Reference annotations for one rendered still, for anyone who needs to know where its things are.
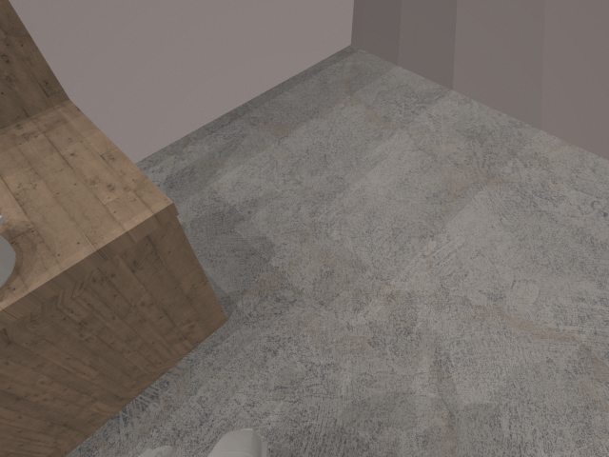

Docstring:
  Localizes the table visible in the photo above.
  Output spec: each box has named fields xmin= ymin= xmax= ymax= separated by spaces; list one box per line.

xmin=0 ymin=0 xmax=228 ymax=457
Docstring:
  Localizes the robot left thigh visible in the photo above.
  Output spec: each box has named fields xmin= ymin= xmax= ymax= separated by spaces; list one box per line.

xmin=207 ymin=430 xmax=268 ymax=457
